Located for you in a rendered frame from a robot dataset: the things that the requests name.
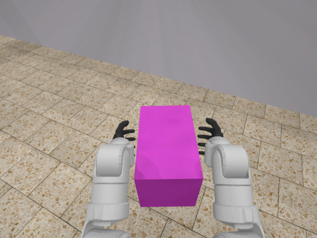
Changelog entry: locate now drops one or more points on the robot right hand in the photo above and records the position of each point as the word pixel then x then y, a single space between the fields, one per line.
pixel 215 131

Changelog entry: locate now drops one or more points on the carton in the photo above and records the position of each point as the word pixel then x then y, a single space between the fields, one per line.
pixel 168 170

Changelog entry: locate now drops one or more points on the robot left hand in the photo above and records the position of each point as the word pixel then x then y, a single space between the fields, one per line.
pixel 120 132

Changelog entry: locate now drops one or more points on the robot left forearm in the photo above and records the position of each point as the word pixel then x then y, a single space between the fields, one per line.
pixel 109 203

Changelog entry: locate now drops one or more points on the robot right forearm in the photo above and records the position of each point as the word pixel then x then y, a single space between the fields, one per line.
pixel 234 204

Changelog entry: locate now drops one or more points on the robot left upper arm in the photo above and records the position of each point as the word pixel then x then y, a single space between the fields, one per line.
pixel 106 233

